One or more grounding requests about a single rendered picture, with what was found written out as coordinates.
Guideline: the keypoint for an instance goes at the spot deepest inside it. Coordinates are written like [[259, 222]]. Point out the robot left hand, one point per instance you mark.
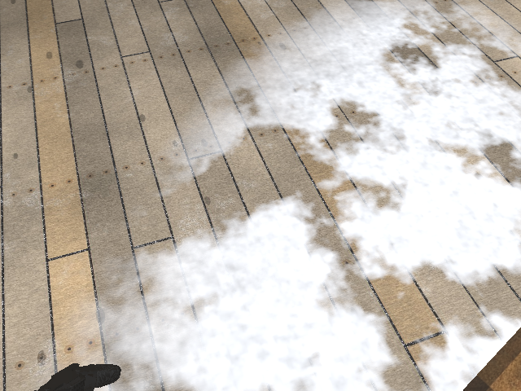
[[86, 378]]

